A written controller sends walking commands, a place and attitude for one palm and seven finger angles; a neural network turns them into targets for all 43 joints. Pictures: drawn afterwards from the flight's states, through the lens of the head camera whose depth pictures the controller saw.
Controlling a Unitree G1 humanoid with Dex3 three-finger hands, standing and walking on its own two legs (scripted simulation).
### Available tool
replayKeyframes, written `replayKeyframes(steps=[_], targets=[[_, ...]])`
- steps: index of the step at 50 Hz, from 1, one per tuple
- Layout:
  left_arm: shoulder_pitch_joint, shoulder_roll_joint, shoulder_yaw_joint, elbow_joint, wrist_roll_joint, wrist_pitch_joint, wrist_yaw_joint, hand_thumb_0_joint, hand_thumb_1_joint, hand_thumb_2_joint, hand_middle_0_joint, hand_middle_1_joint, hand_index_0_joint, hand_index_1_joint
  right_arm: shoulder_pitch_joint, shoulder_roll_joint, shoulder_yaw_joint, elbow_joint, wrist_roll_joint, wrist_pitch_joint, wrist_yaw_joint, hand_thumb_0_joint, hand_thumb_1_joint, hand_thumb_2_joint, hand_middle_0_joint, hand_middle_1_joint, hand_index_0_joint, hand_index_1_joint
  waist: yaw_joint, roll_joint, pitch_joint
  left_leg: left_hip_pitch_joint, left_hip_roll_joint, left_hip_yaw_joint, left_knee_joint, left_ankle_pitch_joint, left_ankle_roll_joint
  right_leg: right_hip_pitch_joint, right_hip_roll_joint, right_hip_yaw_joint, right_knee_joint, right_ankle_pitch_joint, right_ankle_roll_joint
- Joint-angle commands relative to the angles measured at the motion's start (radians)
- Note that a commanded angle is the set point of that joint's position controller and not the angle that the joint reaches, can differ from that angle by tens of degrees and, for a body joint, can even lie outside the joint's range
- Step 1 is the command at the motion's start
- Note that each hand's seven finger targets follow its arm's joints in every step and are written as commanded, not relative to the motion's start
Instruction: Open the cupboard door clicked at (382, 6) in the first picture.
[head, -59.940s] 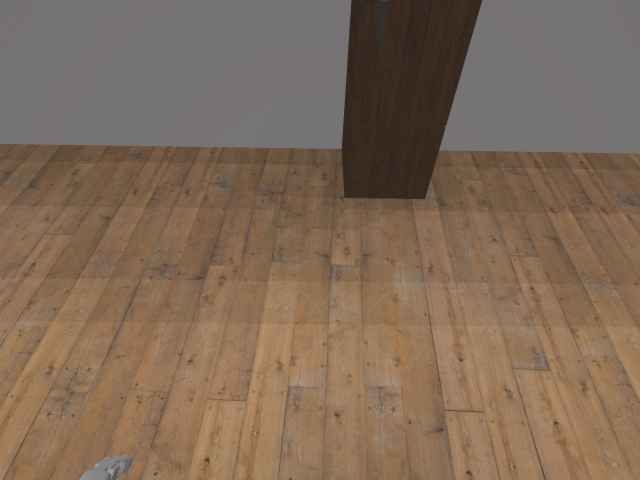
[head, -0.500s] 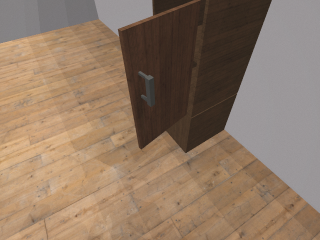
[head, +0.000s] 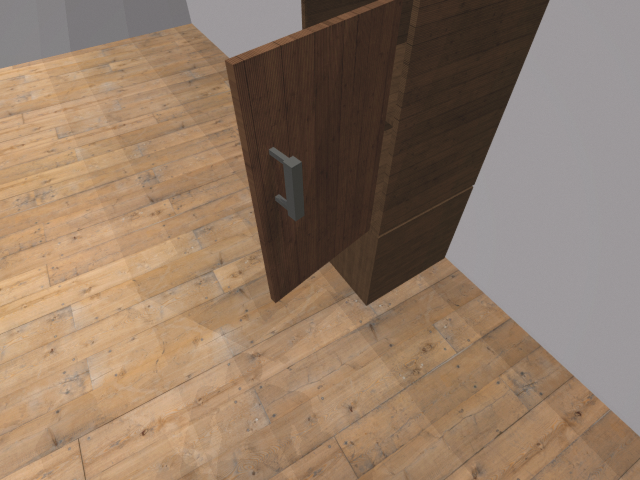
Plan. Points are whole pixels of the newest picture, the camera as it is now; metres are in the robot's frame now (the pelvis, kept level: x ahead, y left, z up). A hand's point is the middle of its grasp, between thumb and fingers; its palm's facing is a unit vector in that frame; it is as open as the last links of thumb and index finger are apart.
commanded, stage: look to check the result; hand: left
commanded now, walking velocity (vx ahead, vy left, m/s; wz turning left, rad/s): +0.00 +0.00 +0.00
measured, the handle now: (286, 184) +0.56 +0.10 +0.03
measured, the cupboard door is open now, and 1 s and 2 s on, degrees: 100 100 100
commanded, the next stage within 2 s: stand and wait in 0.38 s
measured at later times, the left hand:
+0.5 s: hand out of the picture +0.06 +0.20 -0.17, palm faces +0.01 -0.97 -0.26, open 7.4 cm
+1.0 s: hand out of the picture +0.06 +0.21 -0.17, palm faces +0.01 -0.96 -0.27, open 7.4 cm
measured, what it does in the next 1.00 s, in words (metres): stands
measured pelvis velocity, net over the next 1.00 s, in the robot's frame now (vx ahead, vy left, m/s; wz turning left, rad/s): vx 0.02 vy -0.01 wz -0.01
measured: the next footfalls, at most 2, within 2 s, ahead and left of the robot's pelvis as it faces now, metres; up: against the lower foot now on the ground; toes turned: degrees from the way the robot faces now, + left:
none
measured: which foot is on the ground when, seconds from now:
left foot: down 0.00-1.00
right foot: down 0.00-1.00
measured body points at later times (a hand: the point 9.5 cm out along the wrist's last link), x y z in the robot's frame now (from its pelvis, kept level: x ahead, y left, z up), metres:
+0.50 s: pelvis +0.02 -0.01 +0.00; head +0.04 -0.01 +0.45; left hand +0.06 +0.25 -0.15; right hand +0.05 -0.26 -0.16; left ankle -0.01 +0.12 -0.75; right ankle +0.02 -0.10 -0.75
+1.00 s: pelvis +0.02 -0.01 +0.00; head +0.04 -0.01 +0.45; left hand +0.06 +0.26 -0.15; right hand +0.05 -0.26 -0.16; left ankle -0.01 +0.12 -0.75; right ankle +0.02 -0.10 -0.75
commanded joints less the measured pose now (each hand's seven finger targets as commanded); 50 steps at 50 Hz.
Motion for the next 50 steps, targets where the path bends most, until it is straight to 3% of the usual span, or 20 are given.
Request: replayKeyframes(steps=[1,4,10,13,32,36,50], targets=[[0.025,0.141,0.021,-0.036,-0.003,-0.015,0.010,0.000,0.900,0.900,-0.200,-0.300,-0.200,-0.300,0.040,-0.127,-0.020,-0.024,-0.003,-0.012,-0.009,0.000,-0.900,-0.900,0.200,0.300,0.200,0.300,-0.006,-0.006,-0.052,-0.029,0.099,-0.066,-0.064,0.141,0.024,0.061,-0.116,0.112,-0.064,0.109,-0.018],[0.024,0.147,0.021,-0.034,-0.003,-0.015,0.010,0.000,0.900,0.900,-0.200,-0.300,-0.200,-0.300,0.036,-0.130,-0.021,-0.022,-0.003,-0.010,-0.008,0.000,-0.900,-0.900,0.200,0.300,0.200,0.300,-0.008,-0.007,-0.038,-0.027,0.097,-0.063,-0.065,0.121,0.024,0.051,-0.117,0.116,-0.076,0.083,-0.018],[0.023,0.162,0.023,-0.033,-0.004,-0.020,0.010,0.000,0.900,0.900,-0.200,-0.300,-0.200,-0.300,0.032,-0.141,-0.020,-0.020,-0.002,-0.014,-0.009,0.000,-0.900,-0.900,0.200,0.300,0.200,0.300,-0.007,-0.017,-0.075,-0.006,0.099,-0.063,-0.064,0.165,0.025,0.087,-0.120,0.115,-0.067,0.158,-0.020],[0.019,0.166,0.024,-0.035,-0.003,-0.021,0.011,0.000,0.900,0.900,-0.200,-0.300,-0.200,-0.300,0.025,-0.151,-0.021,-0.023,-0.001,-0.012,-0.010,0.000,-0.900,-0.900,0.200,0.300,0.200,0.300,-0.006,-0.034,-0.057,-0.006,0.101,-0.060,-0.066,0.156,0.024,0.076,-0.117,0.112,-0.072,0.156,-0.020],[0.001,0.184,0.025,-0.042,-0.005,-0.023,0.008,0.000,0.900,0.900,-0.200,-0.300,-0.200,-0.300,0.010,-0.167,-0.020,-0.021,-0.003,-0.017,-0.009,0.000,-0.900,-0.900,0.200,0.300,0.200,0.300,-0.003,0.008,-0.056,0.008,0.104,-0.059,-0.083,0.169,0.019,0.096,-0.119,0.121,-0.085,0.173,-0.021],[-0.003,0.186,0.026,-0.043,-0.005,-0.023,0.008,0.000,0.900,0.900,-0.200,-0.300,-0.200,-0.300,0.012,-0.171,-0.022,-0.020,-0.003,-0.016,-0.009,0.000,-0.900,-0.900,0.200,0.300,0.200,0.300,-0.004,-0.016,-0.051,0.004,0.105,-0.060,-0.088,0.160,0.019,0.098,-0.117,0.124,-0.090,0.168,-0.021],[-0.004,0.199,0.026,-0.042,-0.005,-0.025,0.008,0.000,0.900,0.900,-0.200,-0.300,-0.200,-0.300,0.010,-0.184,-0.022,-0.020,-0.002,-0.019,-0.008,0.000,-0.900,-0.900,0.200,0.300,0.200,0.300,-0.004,-0.012,-0.060,0.017,0.109,-0.064,-0.093,0.166,0.022,0.101,-0.118,0.125,-0.092,0.166,-0.023]])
